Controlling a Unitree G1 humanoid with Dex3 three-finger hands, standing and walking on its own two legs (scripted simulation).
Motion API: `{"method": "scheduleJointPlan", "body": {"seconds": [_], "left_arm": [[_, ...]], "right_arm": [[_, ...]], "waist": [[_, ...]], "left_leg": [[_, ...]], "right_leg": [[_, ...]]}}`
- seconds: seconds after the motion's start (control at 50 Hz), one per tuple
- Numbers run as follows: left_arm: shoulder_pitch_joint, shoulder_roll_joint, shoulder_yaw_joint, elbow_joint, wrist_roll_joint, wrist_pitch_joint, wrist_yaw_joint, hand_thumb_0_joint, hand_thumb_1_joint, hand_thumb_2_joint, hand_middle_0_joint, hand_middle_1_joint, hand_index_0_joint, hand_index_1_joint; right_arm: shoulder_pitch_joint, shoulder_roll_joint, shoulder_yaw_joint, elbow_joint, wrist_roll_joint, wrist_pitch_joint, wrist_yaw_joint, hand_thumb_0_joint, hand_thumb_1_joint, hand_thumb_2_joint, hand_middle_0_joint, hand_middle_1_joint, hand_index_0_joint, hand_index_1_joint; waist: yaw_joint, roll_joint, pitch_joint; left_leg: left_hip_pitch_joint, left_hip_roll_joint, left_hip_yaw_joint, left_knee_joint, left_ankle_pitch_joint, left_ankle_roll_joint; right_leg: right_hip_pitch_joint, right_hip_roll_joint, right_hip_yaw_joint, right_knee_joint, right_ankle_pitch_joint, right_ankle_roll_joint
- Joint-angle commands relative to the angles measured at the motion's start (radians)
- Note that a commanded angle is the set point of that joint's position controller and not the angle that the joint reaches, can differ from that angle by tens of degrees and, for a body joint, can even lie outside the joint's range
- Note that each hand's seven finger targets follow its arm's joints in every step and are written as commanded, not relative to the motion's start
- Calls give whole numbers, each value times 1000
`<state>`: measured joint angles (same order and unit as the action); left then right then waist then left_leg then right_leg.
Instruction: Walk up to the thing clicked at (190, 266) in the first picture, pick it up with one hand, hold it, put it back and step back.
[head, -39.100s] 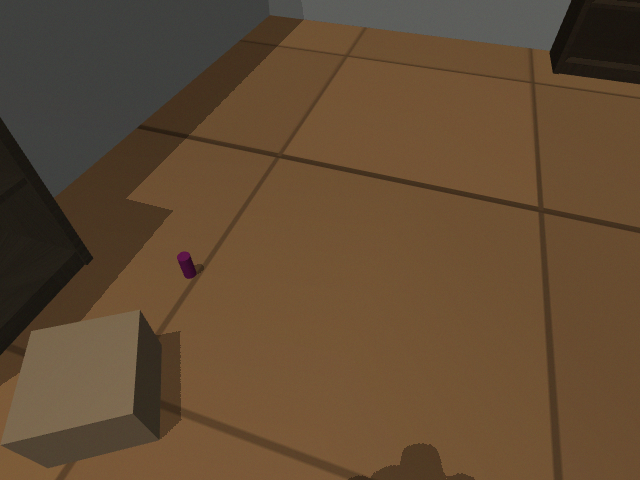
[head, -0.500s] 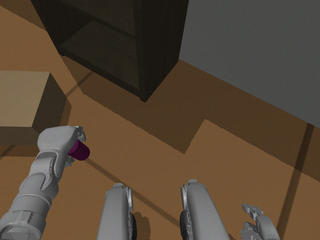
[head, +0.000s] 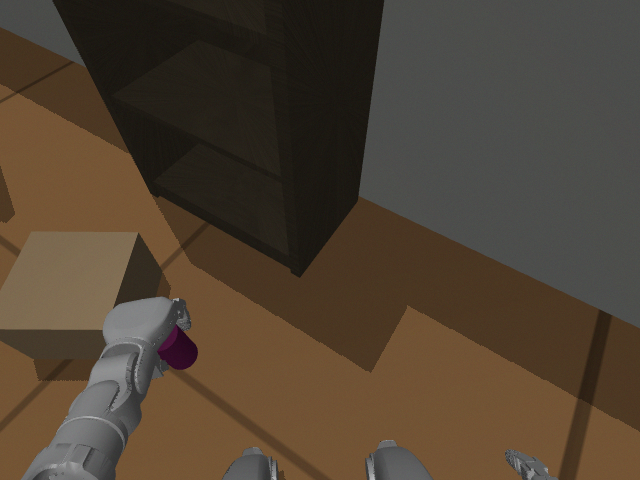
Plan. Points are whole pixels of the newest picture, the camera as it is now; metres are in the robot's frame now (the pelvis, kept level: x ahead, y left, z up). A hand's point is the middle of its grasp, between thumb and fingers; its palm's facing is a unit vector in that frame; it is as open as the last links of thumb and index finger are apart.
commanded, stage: lift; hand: left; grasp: from above
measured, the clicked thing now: (172, 345) +0.34 +0.21 -0.11
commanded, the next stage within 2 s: hold in 0.24 s
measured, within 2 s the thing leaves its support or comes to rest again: neither
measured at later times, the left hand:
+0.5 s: hand (145, 315) +0.35 +0.22 -0.01, palm faces -0.43 -0.06 -0.90, open 7.9 cm
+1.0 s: hand (138, 308) +0.34 +0.21 +0.02, palm faces -0.43 -0.05 -0.90, open 7.8 cm
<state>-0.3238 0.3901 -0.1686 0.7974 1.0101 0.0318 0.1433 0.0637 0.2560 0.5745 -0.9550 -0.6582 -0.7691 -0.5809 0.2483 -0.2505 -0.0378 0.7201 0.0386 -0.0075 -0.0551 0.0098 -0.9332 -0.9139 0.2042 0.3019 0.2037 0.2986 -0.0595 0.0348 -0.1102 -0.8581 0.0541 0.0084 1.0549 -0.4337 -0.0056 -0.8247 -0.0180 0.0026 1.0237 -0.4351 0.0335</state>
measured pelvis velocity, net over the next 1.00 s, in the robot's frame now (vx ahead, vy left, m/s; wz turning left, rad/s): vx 0.03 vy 0.00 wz -0.02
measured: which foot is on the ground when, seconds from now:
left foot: down 0.00-1.00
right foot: down 0.00-1.00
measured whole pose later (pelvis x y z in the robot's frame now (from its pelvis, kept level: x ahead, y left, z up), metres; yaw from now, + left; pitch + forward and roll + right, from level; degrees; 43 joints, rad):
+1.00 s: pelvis +0.03 +0.00 +0.06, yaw -1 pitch +4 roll +0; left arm -0.26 0.39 -0.20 0.65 1.00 0.02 -0.01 0.11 0.30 0.51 -1.00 -0.59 -0.79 -0.52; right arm 0.22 -0.25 -0.04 0.67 0.06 0.06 -0.04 0.01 -0.92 -0.91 0.20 0.30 0.20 0.30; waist 0.00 0.05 -0.05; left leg -0.38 0.04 0.06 0.61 -0.29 -0.01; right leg -0.38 -0.03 0.03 0.61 -0.30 0.03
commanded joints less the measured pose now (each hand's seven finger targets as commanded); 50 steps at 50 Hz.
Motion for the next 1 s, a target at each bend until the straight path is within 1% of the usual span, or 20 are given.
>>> {"method": "scheduleJointPlan", "body": {"seconds": [0.0,0.1,0.16,0.2,0.28,0.32,0.34,0.36,0.4,0.48,0.5,0.56,0.64,0.66,0.72,0.76,0.82,0.88,0.94,0.98], "left_arm": [[-280,178,64,-153,-4,12,47,0,500,724,-943,-667,-943,-670],[-275,185,60,-140,-13,20,36,0,508,741,-960,-661,-954,-670],[-294,158,42,-142,-19,15,32,0,526,741,-975,-649,-968,-659],[-291,175,52,-159,-17,9,25,0,515,718,-963,-641,-958,-649],[-277,158,39,-158,-9,7,16,0,497,719,-949,-644,-946,-649],[-291,187,67,-187,-16,1,15,0,500,753,-935,-688,-937,-689],[-267,183,62,-149,-7,7,12,0,508,729,-948,-652,-949,-654],[-313,177,51,-194,-5,3,9,0,528,755,-975,-636,-969,-646],[-282,178,47,-162,1,5,-2,0,536,720,-978,-622,-976,-627],[-272,185,51,-181,-2,-4,-35,0,543,692,-988,-594,-986,-599],[-289,175,41,-193,-4,-6,-39,0,543,690,-981,-601,-981,-604],[-280,175,52,-227,-6,-6,-50,0,534,679,-966,-609,-970,-608],[-273,191,58,-241,-5,-2,-63,0,582,669,-1001,-586,-1005,-585],[-272,181,49,-254,-7,-4,-70,0,591,669,-1006,-589,-1011,-587],[-281,202,61,-300,-8,-9,-87,0,592,652,-989,-595,-1000,-586],[-266,185,47,-292,-10,-8,-93,0,593,640,-994,-591,-1005,-582],[-276,191,54,-332,-12,-10,-101,0,591,660,-992,-598,-1001,-592],[-256,191,54,-327,-12,-8,-109,0,609,655,-1015,-568,-1021,-565],[-257,194,53,-328,-15,-9,-119,0,610,634,-995,-596,-1010,-583],[-228,196,62,-329,-15,-10,-124,0,607,630,-1000,-577,-1011,-567]], "right_arm": [[20,-136,-46,-85,-5,-34,-5,0,-918,-909,200,300,200,300],[14,-144,-52,-93,-2,-29,-1,0,-918,-909,200,300,199,300],[8,-139,-50,-95,-1,-30,2,0,-917,-908,200,300,199,300],[7,-144,-55,-94,-1,-31,3,0,-918,-908,199,300,199,300],[5,-142,-57,-96,-1,-27,5,0,-916,-908,199,300,199,300],[3,-145,-61,-95,-1,-25,6,0,-914,-907,200,300,199,300],[5,-141,-58,-94,-1,-21,7,0,-914,-905,199,300,199,300],[0,-143,-59,-99,0,-20,8,0,-912,-905,199,300,199,300],[-3,-146,-59,-101,3,-16,9,0,-912,-905,199,300,199,300],[-16,-149,-63,-111,4,-9,11,0,-913,-905,199,300,199,300],[-17,-147,-61,-119,6,-6,11,0,-914,-905,199,300,199,300],[-24,-139,-59,-126,8,-1,13,0,-912,-905,199,300,199,300],[-41,-143,-57,-146,13,8,13,0,-911,-905,199,300,199,300],[-43,-141,-57,-150,14,9,13,0,-910,-905,199,300,199,300],[-52,-147,-58,-158,17,15,10,0,-908,-904,199,300,199,300],[-56,-144,-54,-164,18,16,10,0,-911,-905,199,300,199,300],[-63,-139,-51,-164,20,19,8,0,-910,-905,199,300,199,300],[-68,-140,-49,-166,19,23,5,0,-909,-905,199,300,199,300],[-84,-137,-45,-176,23,26,2,0,-908,-904,199,300,199,300],[-93,-136,-44,-180,23,26,4,0,-908,-904,199,300,199,300]], "waist": [[2,14,-308],[9,-16,-260],[0,-10,-234],[9,6,-254],[13,-11,-247],[19,-7,-259],[19,-20,-240],[17,-9,-257],[19,-39,-221],[28,-19,-226],[21,-36,-221],[37,-13,-227],[38,-22,-194],[38,-24,-197],[52,9,-206],[45,-25,-185],[45,-26,-216],[50,-23,-199],[50,-40,-167],[61,-37,-164]], "left_leg": [[322,-53,-15,-222,211,5],[378,-58,-1,-291,226,9],[407,-57,0,-333,208,7],[451,-52,-1,-350,254,1],[493,-54,4,-373,330,1],[505,-57,12,-382,346,2],[495,-58,17,-384,359,5],[512,-60,20,-389,368,6],[506,-63,25,-402,353,11],[553,-58,23,-427,388,6],[547,-59,20,-432,382,9],[554,-65,31,-443,385,8],[557,-61,29,-470,354,10],[563,-62,31,-473,356,11],[587,-58,31,-488,375,6],[590,-55,26,-499,361,9],[609,-61,34,-496,386,15],[626,-55,36,-508,409,13],[617,-60,38,-522,370,18],[615,-65,42,-532,341,18]], "right_leg": [[210,46,-5,-230,207,-41],[272,42,-2,-309,224,-37],[285,43,-4,-341,206,-39],[309,47,-10,-345,233,-40],[358,48,-9,-370,304,-40],[386,47,-5,-382,322,-38],[389,46,-2,-388,340,-37],[402,45,4,-396,356,-36],[416,45,5,-416,344,-33],[436,50,-5,-424,355,-38],[439,50,-2,-430,359,-35],[462,47,8,-440,369,-37],[467,51,2,-459,332,-38],[471,49,3,-460,336,-38],[479,53,0,-463,342,-42],[482,54,-4,-474,329,-41],[502,48,6,-477,364,-35],[505,51,0,-483,376,-38],[501,47,4,-506,347,-34],[516,43,5,-519,315,-35]]}}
